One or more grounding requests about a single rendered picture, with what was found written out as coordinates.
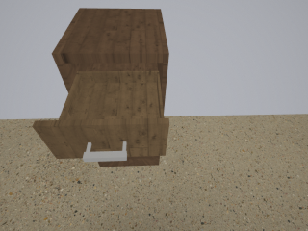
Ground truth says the cabinet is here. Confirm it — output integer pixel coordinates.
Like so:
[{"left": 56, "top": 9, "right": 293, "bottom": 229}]
[{"left": 52, "top": 8, "right": 169, "bottom": 167}]

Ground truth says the drawer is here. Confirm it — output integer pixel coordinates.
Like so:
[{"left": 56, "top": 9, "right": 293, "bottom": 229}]
[{"left": 32, "top": 71, "right": 169, "bottom": 159}]

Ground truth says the handle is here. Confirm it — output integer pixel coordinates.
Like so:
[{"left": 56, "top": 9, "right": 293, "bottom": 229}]
[{"left": 82, "top": 141, "right": 127, "bottom": 162}]

